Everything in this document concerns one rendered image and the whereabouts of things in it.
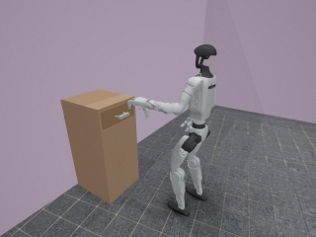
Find right robot hand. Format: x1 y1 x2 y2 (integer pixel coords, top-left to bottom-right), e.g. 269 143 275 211
181 118 193 132

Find robot right upper arm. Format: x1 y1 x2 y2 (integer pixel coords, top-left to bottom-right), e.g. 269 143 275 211
212 75 217 108

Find robot left upper arm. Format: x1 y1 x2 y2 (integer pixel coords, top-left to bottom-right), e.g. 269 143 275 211
173 77 203 116

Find robot left forearm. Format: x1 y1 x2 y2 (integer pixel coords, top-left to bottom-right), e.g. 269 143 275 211
144 99 179 115

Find robot left foot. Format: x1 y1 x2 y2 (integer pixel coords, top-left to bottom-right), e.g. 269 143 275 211
167 200 190 217

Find left robot hand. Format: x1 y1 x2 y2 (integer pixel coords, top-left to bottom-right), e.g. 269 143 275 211
127 97 149 118

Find cabinet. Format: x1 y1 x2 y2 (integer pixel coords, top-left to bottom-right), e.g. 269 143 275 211
60 89 139 204

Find right robot shin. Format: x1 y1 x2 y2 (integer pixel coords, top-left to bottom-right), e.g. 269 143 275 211
187 160 202 195

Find drawer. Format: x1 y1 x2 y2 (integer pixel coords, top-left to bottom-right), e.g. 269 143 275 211
101 102 134 130

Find handle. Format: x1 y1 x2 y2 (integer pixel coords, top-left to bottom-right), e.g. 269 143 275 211
115 112 129 119

